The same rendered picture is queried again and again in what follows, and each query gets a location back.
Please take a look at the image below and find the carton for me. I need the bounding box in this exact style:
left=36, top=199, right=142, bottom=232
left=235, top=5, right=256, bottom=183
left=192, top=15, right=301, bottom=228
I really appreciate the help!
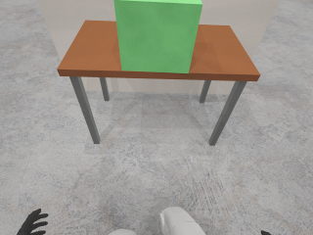
left=113, top=0, right=202, bottom=73

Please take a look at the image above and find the robot left hand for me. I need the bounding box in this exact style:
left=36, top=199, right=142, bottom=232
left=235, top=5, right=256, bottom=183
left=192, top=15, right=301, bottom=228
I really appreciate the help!
left=17, top=209, right=49, bottom=235

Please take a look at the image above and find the right robot thigh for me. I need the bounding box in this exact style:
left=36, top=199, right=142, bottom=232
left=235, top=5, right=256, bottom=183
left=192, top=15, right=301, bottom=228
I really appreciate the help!
left=159, top=207, right=205, bottom=235

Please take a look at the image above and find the table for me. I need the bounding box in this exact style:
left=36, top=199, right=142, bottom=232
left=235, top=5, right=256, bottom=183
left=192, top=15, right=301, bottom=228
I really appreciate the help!
left=57, top=20, right=261, bottom=146

